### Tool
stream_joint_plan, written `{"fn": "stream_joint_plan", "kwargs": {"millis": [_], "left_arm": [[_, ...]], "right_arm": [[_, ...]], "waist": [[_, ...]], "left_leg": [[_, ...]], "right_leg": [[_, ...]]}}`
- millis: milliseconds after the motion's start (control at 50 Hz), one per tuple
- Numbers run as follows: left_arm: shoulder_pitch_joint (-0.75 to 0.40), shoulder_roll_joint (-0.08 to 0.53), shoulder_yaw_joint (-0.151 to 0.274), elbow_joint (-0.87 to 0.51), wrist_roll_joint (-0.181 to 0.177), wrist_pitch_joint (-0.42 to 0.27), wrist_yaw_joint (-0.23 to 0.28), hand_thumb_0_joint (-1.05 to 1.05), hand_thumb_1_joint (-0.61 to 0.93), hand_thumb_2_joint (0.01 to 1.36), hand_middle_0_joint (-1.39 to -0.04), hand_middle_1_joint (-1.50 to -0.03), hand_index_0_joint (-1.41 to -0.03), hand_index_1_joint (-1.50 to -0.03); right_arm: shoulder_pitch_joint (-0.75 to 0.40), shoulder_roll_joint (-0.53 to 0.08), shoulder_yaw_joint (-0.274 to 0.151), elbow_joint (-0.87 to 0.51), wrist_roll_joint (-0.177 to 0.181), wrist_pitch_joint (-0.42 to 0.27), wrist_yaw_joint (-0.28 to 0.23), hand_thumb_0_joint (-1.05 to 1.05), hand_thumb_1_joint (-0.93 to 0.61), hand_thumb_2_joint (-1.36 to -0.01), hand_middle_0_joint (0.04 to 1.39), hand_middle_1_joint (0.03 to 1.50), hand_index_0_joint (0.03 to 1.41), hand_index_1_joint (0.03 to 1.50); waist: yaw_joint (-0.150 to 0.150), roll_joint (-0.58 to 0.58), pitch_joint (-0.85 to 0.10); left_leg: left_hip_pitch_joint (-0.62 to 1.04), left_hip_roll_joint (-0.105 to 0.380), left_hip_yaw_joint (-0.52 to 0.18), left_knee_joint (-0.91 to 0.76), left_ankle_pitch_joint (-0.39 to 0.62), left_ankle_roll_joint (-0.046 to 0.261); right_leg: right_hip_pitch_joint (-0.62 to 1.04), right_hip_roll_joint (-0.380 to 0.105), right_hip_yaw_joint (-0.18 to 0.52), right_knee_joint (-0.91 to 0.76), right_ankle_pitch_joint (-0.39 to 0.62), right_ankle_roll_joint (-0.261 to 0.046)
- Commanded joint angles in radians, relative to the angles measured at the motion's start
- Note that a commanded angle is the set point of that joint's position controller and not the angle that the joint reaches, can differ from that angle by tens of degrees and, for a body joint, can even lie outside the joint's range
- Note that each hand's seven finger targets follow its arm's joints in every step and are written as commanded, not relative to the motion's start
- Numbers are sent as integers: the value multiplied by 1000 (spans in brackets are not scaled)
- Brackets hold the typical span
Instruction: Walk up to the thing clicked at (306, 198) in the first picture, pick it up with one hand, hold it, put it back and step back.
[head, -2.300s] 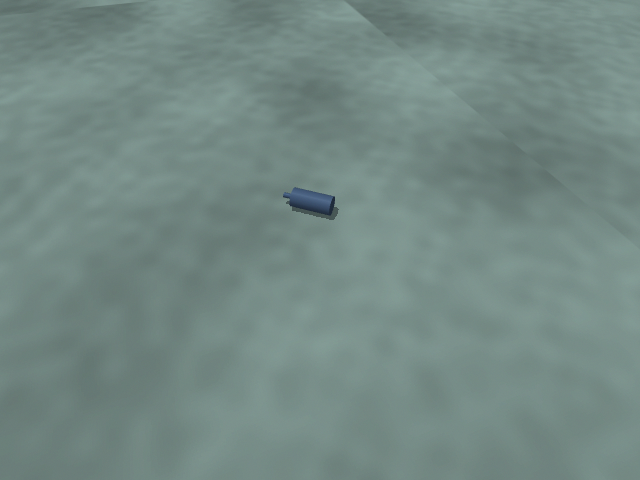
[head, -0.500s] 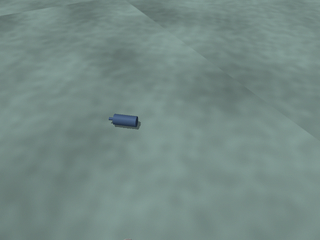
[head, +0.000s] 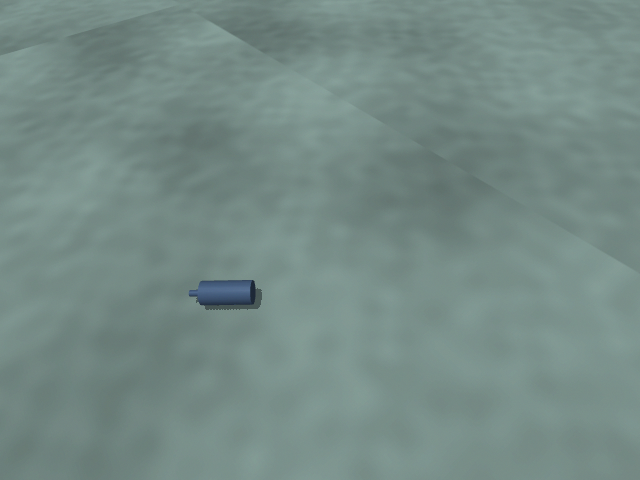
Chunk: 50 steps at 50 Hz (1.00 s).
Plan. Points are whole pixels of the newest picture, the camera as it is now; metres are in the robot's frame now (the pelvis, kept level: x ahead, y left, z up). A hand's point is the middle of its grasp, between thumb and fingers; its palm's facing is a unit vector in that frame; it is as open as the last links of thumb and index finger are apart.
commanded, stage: walk up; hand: left
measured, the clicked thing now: (221, 292) +0.90 +0.38 -0.71
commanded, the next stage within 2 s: none
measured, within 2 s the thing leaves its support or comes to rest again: neither
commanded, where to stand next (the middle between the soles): +0.54 +0.14 m, yaw -4 degrees
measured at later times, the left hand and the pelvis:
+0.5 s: hand (76, 434) +0.25 +0.38 -0.13, palm faces -0.09 -0.92 -0.37, open 7.4 cm; pelvis +0.19 +0.09 +0.01, yaw -3 degrees
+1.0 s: hand (79, 334) +0.41 +0.41 -0.11, palm faces -0.05 -0.90 -0.44, open 7.3 cm; pelvis +0.35 +0.13 +0.01, yaw -3 degrees
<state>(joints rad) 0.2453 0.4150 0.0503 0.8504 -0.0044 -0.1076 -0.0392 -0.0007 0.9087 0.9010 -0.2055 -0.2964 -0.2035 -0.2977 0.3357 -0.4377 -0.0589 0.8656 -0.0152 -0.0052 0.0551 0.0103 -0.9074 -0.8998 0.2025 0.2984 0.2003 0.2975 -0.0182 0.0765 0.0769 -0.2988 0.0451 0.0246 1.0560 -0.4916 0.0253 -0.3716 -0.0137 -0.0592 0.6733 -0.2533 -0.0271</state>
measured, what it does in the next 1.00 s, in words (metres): walks ahead: left foot, then right foot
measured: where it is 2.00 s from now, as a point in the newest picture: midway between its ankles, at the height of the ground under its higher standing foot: (277, 411)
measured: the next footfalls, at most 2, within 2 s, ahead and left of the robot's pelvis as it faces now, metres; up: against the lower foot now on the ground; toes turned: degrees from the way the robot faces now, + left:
left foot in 0.26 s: +0.25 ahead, +0.20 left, +0.00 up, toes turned +4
right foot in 0.68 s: +0.39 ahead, -0.03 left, +0.00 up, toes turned -8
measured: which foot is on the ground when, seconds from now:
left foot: up 0.00-0.24, down 0.26-0.70, up 0.72-1.00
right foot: down 0.00-0.28, up 0.30-0.66, down 0.68-1.00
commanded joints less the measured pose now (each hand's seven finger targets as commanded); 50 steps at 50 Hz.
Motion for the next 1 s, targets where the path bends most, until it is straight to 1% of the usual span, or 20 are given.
{"fn": "stream_joint_plan", "kwargs": {"millis": [0,60,160,220,240,260,280,300,320,400,500,580,620,640,660,680,700,800,920,980], "left_arm": [[98,309,88,-49,-4,-10,38,0,900,900,-200,-300,-200,-300],[77,296,83,-59,6,-16,32,0,900,900,-200,-300,-200,-300],[50,329,86,-74,12,-19,27,0,900,900,-200,-300,-200,-300],[16,288,65,-74,16,-3,27,0,900,900,-200,-300,-200,-300],[55,236,46,-68,18,1,26,0,900,900,-200,-300,-200,-300],[100,146,23,-76,3,-1,25,0,900,900,-200,-300,-200,-300],[73,229,39,-67,2,4,44,0,900,900,-200,-300,-200,-300],[31,272,39,-55,5,5,49,0,900,900,-200,-300,-200,-300],[60,260,40,-31,-4,5,43,0,900,900,-200,-300,-200,-300],[153,235,48,33,-5,10,20,0,900,900,-200,-300,-200,-300],[48,211,49,-20,9,17,3,0,900,900,-200,-300,-200,-300],[33,188,53,-23,9,6,4,0,900,900,-200,-300,-200,-300],[130,201,67,6,12,-3,17,0,900,900,-200,-300,-200,-300],[210,242,85,20,16,-9,29,0,900,900,-200,-300,-200,-300],[299,336,114,17,22,-18,43,0,900,900,-200,-300,-200,-300],[265,372,112,-1,8,-11,45,0,900,900,-200,-300,-200,-300],[208,355,103,-23,-4,-8,48,0,900,900,-200,-300,-200,-300],[94,281,78,-57,3,-13,47,0,900,900,-200,-300,-200,-300],[98,306,89,-70,18,-14,36,0,900,900,-200,-300,-200,-300],[52,323,85,-78,19,-7,34,0,900,900,-200,-300,-200,-300]], "right_arm": [[-21,-211,-55,-97,3,-44,-3,0,-900,-900,200,300,200,300],[7,-182,-63,-79,-5,-38,19,0,-900,-900,200,300,200,300],[-68,-172,-77,-107,-10,-51,37,0,-900,-900,200,300,200,300],[57,-198,-103,-60,-17,-59,29,0,-900,-900,200,300,200,300],[136,-237,-118,-36,-16,-65,19,0,-900,-900,200,300,200,300],[186,-331,-138,-47,-30,-73,10,0,-900,-900,200,300,200,300],[135,-375,-141,-84,-3,-74,6,0,-900,-900,200,300,200,300],[86,-343,-132,-88,11,-69,2,0,-900,-900,200,300,200,300],[28,-288,-111,-102,15,-72,-3,0,-900,-900,200,300,200,300],[-34,-234,-78,-109,10,-82,-10,0,-900,-900,200,300,200,300],[10,-252,-80,-125,3,-78,-5,0,-900,-900,200,300,200,300],[-13,-239,-73,-140,3,-65,-2,0,-900,-900,200,300,200,300],[-22,-205,-59,-155,9,-56,-2,0,-900,-900,200,300,200,300],[0,-162,-41,-159,13,-57,-3,0,-900,-900,200,300,200,300],[21,-111,-22,-182,12,-61,-4,0,-900,-900,200,300,200,300],[11,-189,-43,-172,6,-48,-10,0,-900,-900,200,300,200,300],[-18,-227,-57,-152,-2,-35,-21,0,-900,-900,200,300,200,300],[57,-193,-62,-68,1,-24,1,0,-900,-900,200,300,200,300],[-69,-171,-71,-93,-8,-24,32,0,-900,-900,200,300,200,300],[-52,-171,-75,-80,-7,-36,33,0,-900,-900,200,300,200,300]], "waist": [[46,-175,-7],[29,-236,-28],[28,-235,-43],[-70,-125,-76],[-105,29,-111],[-114,301,-118],[-101,210,-94],[-71,54,-21],[-33,8,17],[18,108,-7],[-13,83,2],[6,40,-12],[65,-43,-72],[112,-154,-135],[142,-356,-201],[129,-281,-179],[105,-159,-110],[25,-208,-14],[55,-243,12],[19,-253,-11]], "left_leg": [[-350,90,-109,50,84,-4],[-247,75,-49,-121,108,-16],[-89,60,5,-353,216,-14],[223,-7,74,-438,243,0],[330,7,11,-527,113,25],[389,259,-448,-738,-156,118],[321,405,-715,-840,-240,246],[203,395,-631,-819,-194,262],[150,331,-494,-811,-111,224],[68,216,-202,-769,173,178],[103,250,-189,-789,151,228],[51,199,-99,-697,269,186],[-40,158,-43,-518,345,136],[-116,94,15,-322,375,95],[-296,-18,73,-19,137,36],[-414,-52,-18,81,-73,20],[-419,13,-102,137,-63,8],[-294,50,-87,-9,138,-20],[-170,70,0,-269,224,-31],[-53,53,32,-359,246,-19]], "right_leg": [[224,-314,464,-398,-142,-228],[139,-241,273,-361,-16,-215],[42,-237,216,-323,-98,-189],[-151,-189,142,-133,-144,-125],[-207,-118,71,99,-102,-99],[-376,26,6,436,-198,-23],[-433,28,69,536,-301,-32],[-423,-24,135,582,-253,-35],[-382,-39,151,564,-184,-36],[-207,-90,76,333,-82,-4],[-177,-87,27,118,-43,0],[-11,-27,-24,-39,34,-6],[242,14,-34,-130,86,-17],[404,-18,50,-189,20,-43],[543,-288,453,-290,-90,-129],[524,-435,738,-386,-180,-264],[405,-459,713,-381,-210,-296],[164,-259,275,-379,-37,-196],[35,-239,181,-389,-211,-187],[-2,-247,168,-337,-231,-168]]}}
